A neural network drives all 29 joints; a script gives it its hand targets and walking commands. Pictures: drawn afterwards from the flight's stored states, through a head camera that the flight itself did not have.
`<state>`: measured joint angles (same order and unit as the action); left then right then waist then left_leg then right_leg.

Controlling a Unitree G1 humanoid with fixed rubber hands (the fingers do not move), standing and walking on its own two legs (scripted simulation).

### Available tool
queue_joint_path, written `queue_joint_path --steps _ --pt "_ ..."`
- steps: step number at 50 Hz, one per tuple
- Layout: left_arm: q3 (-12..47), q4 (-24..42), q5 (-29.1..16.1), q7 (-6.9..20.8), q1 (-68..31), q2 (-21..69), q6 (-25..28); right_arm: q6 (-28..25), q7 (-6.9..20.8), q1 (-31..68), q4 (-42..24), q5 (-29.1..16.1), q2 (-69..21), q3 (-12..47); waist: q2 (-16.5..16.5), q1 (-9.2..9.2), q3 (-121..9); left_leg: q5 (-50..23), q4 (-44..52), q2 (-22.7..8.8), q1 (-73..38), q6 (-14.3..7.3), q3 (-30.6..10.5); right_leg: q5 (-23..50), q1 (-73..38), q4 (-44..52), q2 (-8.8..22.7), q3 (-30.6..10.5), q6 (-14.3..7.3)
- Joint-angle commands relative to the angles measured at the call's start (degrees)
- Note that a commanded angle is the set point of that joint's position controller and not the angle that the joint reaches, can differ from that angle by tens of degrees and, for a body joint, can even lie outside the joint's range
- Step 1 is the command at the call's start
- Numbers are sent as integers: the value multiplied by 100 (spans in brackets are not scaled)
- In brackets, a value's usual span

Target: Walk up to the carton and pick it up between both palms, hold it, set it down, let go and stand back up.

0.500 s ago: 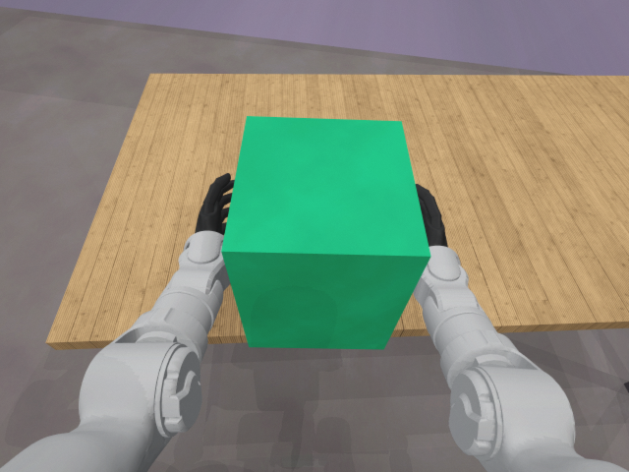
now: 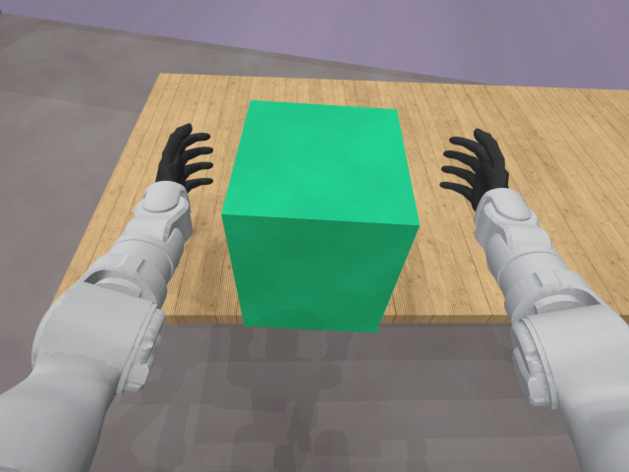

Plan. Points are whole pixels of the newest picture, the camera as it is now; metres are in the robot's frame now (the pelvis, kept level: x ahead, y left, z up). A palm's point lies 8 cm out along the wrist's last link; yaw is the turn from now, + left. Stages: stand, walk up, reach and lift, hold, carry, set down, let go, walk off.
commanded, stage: set down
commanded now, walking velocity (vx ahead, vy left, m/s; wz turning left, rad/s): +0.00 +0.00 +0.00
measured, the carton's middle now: (316, 223) +0.46 +0.03 +0.06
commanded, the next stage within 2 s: none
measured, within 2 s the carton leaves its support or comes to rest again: neither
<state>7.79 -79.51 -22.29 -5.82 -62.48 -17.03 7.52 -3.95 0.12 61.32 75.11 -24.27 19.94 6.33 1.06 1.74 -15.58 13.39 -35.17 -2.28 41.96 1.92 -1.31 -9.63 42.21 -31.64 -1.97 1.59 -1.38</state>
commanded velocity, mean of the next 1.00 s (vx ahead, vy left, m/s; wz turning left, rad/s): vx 0.00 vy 0.00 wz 0.00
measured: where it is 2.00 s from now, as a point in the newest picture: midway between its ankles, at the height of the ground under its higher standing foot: outside the picture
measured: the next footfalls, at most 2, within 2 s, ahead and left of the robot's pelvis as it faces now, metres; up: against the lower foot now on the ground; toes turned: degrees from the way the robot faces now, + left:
none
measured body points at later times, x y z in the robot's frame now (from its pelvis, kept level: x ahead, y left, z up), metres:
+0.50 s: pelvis +0.00 -0.01 +0.02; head +0.03 +0.01 +0.47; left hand +0.48 +0.21 +0.21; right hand +0.48 -0.18 +0.22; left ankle +0.02 +0.14 -0.72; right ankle +0.04 -0.10 -0.72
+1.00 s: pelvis +0.00 +0.00 +0.02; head +0.02 +0.00 +0.47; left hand +0.42 +0.22 +0.15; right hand +0.43 -0.18 +0.15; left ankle +0.02 +0.14 -0.72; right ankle +0.04 -0.10 -0.72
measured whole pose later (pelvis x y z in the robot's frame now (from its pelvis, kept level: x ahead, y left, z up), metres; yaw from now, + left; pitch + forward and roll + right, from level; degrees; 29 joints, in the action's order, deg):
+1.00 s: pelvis +0.00 +0.00 +0.02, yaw +0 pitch +4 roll +0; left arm -4.0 -44.8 -13.0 -3.9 -45.2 -17.4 -17.9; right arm 12.6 -6.8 44.3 45.9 -19.4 14.9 -0.4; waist 0.6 1.2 -2.6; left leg 9.4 -22.5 -2.2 16.8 1.9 -0.6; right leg -6.0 17.4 -19.6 -2.0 0.9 -1.5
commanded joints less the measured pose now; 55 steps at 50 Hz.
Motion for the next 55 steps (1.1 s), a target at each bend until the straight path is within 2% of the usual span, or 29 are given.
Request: queue_joint_path --steps 1,4,5,6,8,10,12,14,20,21,22,24,27,29,30,31,32,35,37,39,42,45,46,47,48,49,53,54,55 --pt "-203 1289 55 69 -3269 -997 41 -39 -66 3265 -1389 86 744 -135 142 76 -3993 -1119 310 256 -1090 48 315 1741 -2836 -46 94 -69 327" --pt "-247 1153 166 139 -3431 -1108 -214 203 -244 3252 -1073 278 788 -375 19 -99 -3587 -707 587 261 -866 11 309 1592 -3194 63 185 -170 326" --pt "-249 1357 144 103 -3699 -1161 -275 251 -298 3459 -1246 325 843 -507 -60 -141 -3774 -735 629 266 -1002 55 304 1496 -3178 113 147 -157 313" --pt "-336 1529 174 67 -3717 -1225 -356 312 -334 3449 -1426 364 891 -550 -30 -122 -3899 -901 631 262 -1224 45 289 1588 -3203 157 129 -164 293" --pt "-305 1200 163 77 -3586 -1127 -493 440 -407 3398 -1285 486 786 -636 68 -262 -3634 -864 675 241 -1287 33 249 1580 -3131 231 115 -96 288" --pt "-333 1224 139 71 -3737 -1217 -582 553 -503 3550 -1494 554 779 -746 57 -269 -3722 -781 768 274 -1242 13 291 1607 -3400 286 131 -136 312" --pt "-413 1220 157 61 -3734 -1245 -656 667 -547 3661 -1698 557 672 -713 116 -157 -3735 -925 799 306 -1135 2 293 1829 -3655 260 131 -110 325" --pt "-483 866 192 65 -3802 -1374 -750 828 -600 3775 -1637 520 568 -671 175 -117 -3395 -603 916 331 -834 -78 315 1611 -3851 309 202 -214 334" --pt "-451 1914 173 -30 -4136 -1346 -1303 1210 -689 3880 -2022 324 759 -789 -377 -177 -3781 -1669 884 293 -1993 149 278 2219 -3696 465 19 -45 268" --pt "-459 2003 207 -43 -4010 -1336 -1427 1285 -691 3724 -1991 311 804 -788 -416 -268 -3677 -1824 853 271 -2231 191 252 2278 -3580 499 -32 -17 246" --pt "-497 2182 216 -30 -4046 -1333 -1562 1365 -695 3839 -2081 254 862 -725 -406 -193 -3699 -1968 872 261 -2459 205 253 2341 -3579 553 -63 15 238" --pt "-534 1997 273 27 -3878 -1304 -1825 1553 -672 3681 -1678 207 822 -624 -333 -254 -3125 -1995 925 263 -2595 200 225 2252 -3482 674 -89 52 238" --pt "-609 2248 394 55 -3658 -1312 -2046 1663 -638 3489 -1652 106 887 -589 -452 -184 -2814 -2087 1039 214 -2848 195 186 2155 -3460 829 -80 10 216" --pt "-654 2398 389 110 -3553 -1324 -2113 1679 -651 3513 -2012 54 876 -560 -340 -159 -2794 -2017 1077 233 -2857 171 226 2134 -3664 905 -89 2 222" --pt "-662 2256 456 155 -3292 -1270 -2168 1719 -641 3374 -1873 75 826 -509 -233 -181 -2520 -1920 1146 250 -2791 112 217 2116 -3742 930 -81 1 244" --pt "-746 2577 526 194 -2997 -1196 -2183 1699 -644 3011 -2017 18 795 -424 -321 -174 -2623 -2179 1169 250 -2871 128 237 2490 -4054 916 -59 -38 256" --pt "-788 2523 589 221 -3318 -1324 -2230 1751 -653 3337 -2048 36 849 -519 -431 -196 -2515 -2091 1200 262 -2782 139 231 2338 -4033 942 -53 -42 253" --pt "-1028 2743 884 314 -2306 -1116 -2330 1687 -645 2474 -2107 46 693 -354 -204 -122 -2056 -2230 1314 263 -2980 124 253 2452 -4380 1044 -85 -54 254" --pt "-1018 3045 884 308 -2727 -1253 -2295 1661 -666 2722 -2280 122 745 -602 -343 -152 -1942 -1782 1441 261 -2816 90 272 1973 -4287 1098 -63 -88 239" --pt "-1089 3291 935 320 -1934 -1005 -2269 1568 -640 2083 -2655 123 615 -500 -179 -93 -1848 -1909 1465 252 -3030 68 289 2003 -4439 1149 -87 -86 243" --pt "-1460 3707 1143 359 -1539 -1095 -2264 1399 -670 1777 -3256 253 544 -568 32 -22 -1914 -2055 1450 319 -3124 16 364 2205 -4702 1105 -103 -94 303" --pt "-1325 4407 940 247 -2319 -1306 -2091 1297 -704 2317 -3887 451 578 -907 -179 -79 -2220 -1564 1430 346 -2838 11 369 1756 -4432 1019 -61 -141 304" --pt "-1313 4645 998 196 -1516 -992 -2098 1264 -685 1522 -3956 496 466 -875 -242 -56 -2181 -1793 1421 325 -3123 20 345 1896 -4523 1010 -95 -131 258" --pt "-1388 4986 901 168 -2021 -1214 -2088 1229 -692 2013 -4421 544 605 -1037 -294 -48 -2576 -1709 1350 346 -3129 49 402 1772 -4402 1013 -101 -111 273" --pt "-1393 5269 959 142 -1229 -996 -2126 1223 -689 1268 -4568 571 476 -962 -205 -37 -2537 -2020 1303 340 -3324 45 392 2036 -4536 979 -147 -81 277" --pt "-1420 5562 895 152 -1574 -1136 -2156 1216 -698 1561 -4797 567 560 -1070 -265 -80 -2837 -2067 1271 356 -3323 66 387 2049 -4474 960 -128 -90 297" --pt "-1596 5827 1092 239 -333 -966 -2460 1344 -705 407 -4795 636 421 -945 -155 -88 -2317 -2004 1333 372 -3310 32 362 2114 -4718 964 -122 -144 310" --pt "-1639 5841 1061 258 -822 -1131 -2482 1374 -704 818 -4948 641 415 -1027 -179 -86 -2284 -1686 1369 388 -3062 -8 385 1773 -4557 987 -84 -159 312" --pt "-1603 5870 1074 262 -176 -926 -2515 1373 -703 292 -4999 669 361 -993 -91 -67 -2078 -1676 1414 378 -3156 -26 386 1807 -4604 990 -83 -189 327"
